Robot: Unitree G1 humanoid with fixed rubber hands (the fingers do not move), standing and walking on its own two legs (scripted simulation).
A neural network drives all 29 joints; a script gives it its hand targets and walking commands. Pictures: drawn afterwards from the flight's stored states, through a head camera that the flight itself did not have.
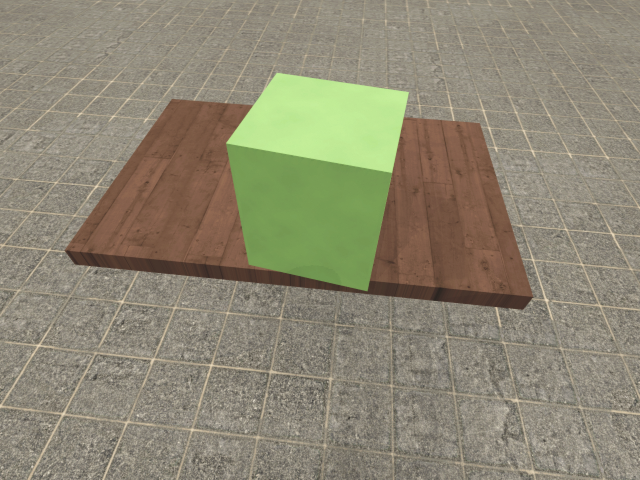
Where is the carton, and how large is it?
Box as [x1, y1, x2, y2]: [226, 73, 408, 290]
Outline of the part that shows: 276,73 226,143 248,262 252,265 367,290 408,92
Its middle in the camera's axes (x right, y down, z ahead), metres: +0.00 -0.09 +0.63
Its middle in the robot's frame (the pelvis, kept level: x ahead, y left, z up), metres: +0.53 -0.01 +0.06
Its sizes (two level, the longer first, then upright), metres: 0.210 0.200 0.250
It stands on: a table, 0.71 m high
